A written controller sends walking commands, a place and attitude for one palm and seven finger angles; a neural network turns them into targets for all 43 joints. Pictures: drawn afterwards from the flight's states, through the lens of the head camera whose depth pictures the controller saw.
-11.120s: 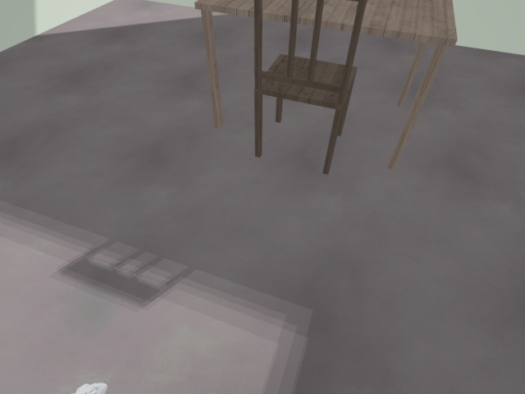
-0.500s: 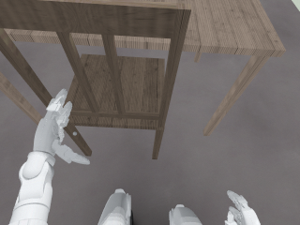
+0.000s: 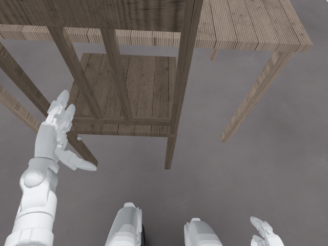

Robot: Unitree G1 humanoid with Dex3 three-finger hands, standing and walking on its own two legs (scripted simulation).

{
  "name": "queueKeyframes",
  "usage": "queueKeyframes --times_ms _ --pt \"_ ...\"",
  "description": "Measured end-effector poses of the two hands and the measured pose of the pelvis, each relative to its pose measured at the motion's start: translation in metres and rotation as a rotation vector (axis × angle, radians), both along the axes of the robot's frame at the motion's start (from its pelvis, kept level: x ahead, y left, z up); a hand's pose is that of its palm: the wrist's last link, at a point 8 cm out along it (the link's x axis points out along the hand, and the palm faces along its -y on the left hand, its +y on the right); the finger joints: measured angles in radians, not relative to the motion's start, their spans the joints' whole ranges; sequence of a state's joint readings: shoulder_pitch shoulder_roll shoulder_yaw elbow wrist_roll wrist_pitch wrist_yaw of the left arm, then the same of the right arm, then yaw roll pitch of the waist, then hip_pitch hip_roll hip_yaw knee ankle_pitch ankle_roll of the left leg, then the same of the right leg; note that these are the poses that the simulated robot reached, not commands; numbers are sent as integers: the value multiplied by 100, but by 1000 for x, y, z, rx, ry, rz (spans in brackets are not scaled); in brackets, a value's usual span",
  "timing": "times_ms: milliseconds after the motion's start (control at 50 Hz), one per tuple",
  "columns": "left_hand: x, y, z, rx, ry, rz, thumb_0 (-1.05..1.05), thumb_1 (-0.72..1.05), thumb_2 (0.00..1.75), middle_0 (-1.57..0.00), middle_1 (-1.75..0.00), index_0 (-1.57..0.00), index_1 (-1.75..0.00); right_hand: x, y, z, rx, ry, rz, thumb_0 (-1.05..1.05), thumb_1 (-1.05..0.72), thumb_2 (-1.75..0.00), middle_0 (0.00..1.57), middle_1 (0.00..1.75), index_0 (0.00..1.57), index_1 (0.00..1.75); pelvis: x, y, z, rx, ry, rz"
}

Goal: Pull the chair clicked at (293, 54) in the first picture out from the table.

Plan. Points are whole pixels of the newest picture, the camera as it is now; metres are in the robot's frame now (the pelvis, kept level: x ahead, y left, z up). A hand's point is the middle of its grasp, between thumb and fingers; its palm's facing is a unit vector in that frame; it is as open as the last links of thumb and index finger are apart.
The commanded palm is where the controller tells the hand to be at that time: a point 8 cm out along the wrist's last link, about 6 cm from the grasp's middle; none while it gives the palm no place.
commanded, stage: aim the fingers beside a spindle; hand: left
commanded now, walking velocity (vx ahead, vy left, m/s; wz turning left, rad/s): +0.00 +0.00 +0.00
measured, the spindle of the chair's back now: (82, 83) +0.51 +0.23 +0.04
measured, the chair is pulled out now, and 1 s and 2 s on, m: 0.00 0.00 0.00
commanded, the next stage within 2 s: push the fingers through the gap in 0.36 s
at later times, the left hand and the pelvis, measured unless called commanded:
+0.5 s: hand (76, 140) +0.35 +0.21 +0.03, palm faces -0.02 -1.00 -0.06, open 16.9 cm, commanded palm +0.34 +0.26 +0.02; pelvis +0.00 -0.01 -0.01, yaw +0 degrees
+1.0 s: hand (80, 122) +0.40 +0.22 +0.03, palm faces -0.02 -1.00 -0.06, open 16.9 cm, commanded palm +0.39 +0.26 +0.02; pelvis +0.00 +0.00 -0.01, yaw -1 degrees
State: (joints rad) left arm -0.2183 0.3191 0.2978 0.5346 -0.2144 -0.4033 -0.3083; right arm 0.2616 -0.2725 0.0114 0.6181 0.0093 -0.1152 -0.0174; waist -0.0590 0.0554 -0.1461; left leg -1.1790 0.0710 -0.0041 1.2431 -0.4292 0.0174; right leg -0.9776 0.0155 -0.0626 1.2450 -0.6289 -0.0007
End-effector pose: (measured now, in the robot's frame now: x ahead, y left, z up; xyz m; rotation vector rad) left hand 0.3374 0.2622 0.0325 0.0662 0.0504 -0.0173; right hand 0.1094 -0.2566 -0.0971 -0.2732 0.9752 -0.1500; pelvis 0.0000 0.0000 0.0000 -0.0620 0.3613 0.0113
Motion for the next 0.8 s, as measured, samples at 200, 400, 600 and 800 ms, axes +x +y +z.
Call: queueKeyframes --times_ms 200,400,600,800 --pt "-2 -5 0 0 -16 -7 -2 -50 30 -6 -8 -6 -8 11 -2 -2 -7 -31 21 1 -91 -89 20 30 20 30 -2 -3 -3 -1 -2 6" --pt "-2 4 0 2 -9 10 -2 -50 30 -6 -8 -7 -8 16 -4 -1 -2 -54 22 0 -91 -89 20 30 20 30 -3 -6 -5 1 0 1" --pt "1 3 -4 -10 -10 -9 -2 -50 30 -6 -8 -6 -8 10 -5 -6 -20 -24 31 0 -91 -89 20 30 20 30 -3 -4 -7 -6 8 6" --pt "29 4 -2 -10 -16 -11 -2 -50 30 -6 -8 -6 -8 -3 -3 -9 -24 10 10 0 -91 -89 20 30 20 30 -4 -1 -9 -12 20 1"
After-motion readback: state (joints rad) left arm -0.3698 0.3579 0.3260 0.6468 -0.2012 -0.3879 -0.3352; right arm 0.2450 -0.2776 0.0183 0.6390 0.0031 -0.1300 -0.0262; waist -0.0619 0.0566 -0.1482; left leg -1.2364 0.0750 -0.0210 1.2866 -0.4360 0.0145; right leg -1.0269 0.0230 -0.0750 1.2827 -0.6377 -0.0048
